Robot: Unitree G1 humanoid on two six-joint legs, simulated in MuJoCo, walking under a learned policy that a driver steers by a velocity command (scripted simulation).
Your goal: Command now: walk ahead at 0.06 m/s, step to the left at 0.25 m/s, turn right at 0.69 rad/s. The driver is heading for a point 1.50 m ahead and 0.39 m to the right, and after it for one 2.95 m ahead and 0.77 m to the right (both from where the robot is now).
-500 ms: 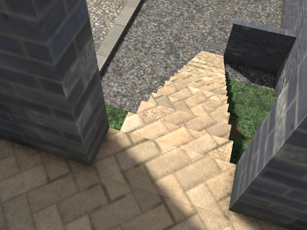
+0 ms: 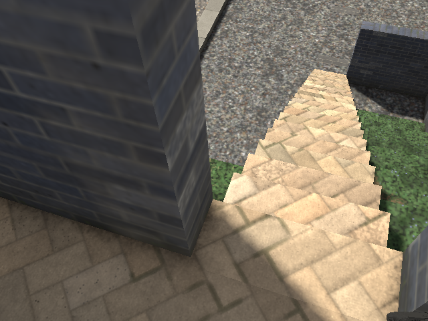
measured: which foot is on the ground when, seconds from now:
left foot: up 0.00-0.04, down 0.06-0.66, up 0.68-1.00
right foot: down 0.00-0.04, up 0.06-0.64, down 0.66-1.00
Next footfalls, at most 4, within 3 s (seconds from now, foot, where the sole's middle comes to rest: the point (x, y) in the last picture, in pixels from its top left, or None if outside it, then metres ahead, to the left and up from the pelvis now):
0.06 left None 0.08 0.19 -0.78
0.66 right None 0.05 -0.07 -0.78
1.04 left None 0.19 -0.01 -0.78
1.38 right None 0.17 -0.27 -0.78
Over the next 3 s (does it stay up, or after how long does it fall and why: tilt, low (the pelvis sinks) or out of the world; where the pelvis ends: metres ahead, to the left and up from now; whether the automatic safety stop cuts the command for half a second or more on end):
stays up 0.17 -0.09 -0.02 its command is cut before an obstacle from the start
